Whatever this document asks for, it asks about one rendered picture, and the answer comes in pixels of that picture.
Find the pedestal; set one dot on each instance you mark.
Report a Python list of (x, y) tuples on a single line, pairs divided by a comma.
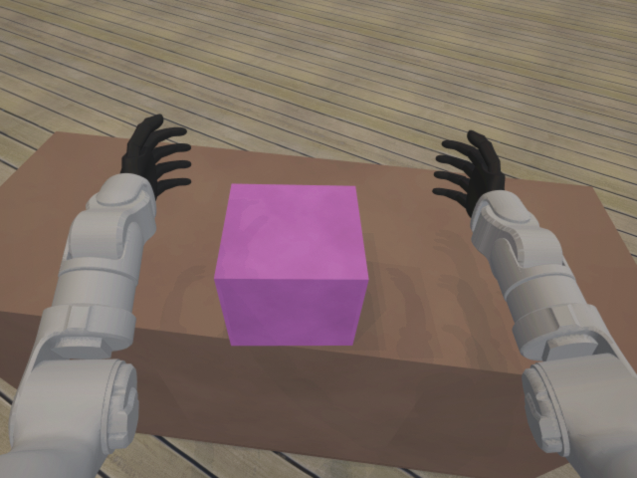
[(433, 380)]

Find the robot left forearm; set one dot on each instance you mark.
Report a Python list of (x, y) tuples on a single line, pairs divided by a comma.
[(91, 314)]

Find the robot left hand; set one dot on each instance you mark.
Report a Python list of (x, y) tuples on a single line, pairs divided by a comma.
[(142, 154)]

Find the carton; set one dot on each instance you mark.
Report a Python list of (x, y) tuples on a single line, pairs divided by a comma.
[(291, 268)]

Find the right robot upper arm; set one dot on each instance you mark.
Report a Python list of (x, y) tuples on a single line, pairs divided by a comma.
[(585, 409)]

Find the robot right hand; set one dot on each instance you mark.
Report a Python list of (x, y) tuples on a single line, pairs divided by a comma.
[(485, 171)]

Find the left robot upper arm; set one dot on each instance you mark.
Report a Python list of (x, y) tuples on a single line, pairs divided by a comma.
[(71, 415)]

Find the robot right forearm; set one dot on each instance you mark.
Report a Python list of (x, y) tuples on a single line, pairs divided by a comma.
[(552, 319)]

